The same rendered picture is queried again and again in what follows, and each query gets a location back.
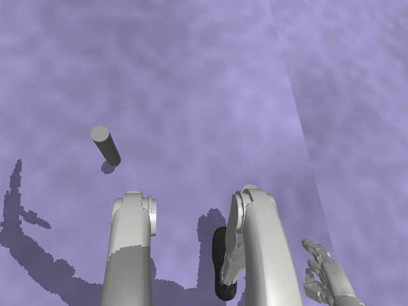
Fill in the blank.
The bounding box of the right robot hand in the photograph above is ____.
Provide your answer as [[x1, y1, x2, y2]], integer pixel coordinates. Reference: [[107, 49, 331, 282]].
[[302, 239, 356, 306]]

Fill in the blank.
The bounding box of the right robot foot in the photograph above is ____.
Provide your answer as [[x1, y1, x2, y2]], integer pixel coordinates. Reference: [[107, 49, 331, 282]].
[[212, 227, 237, 301]]

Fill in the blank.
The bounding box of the can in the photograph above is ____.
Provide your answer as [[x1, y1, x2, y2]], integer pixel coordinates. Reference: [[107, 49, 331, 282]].
[[91, 126, 121, 166]]

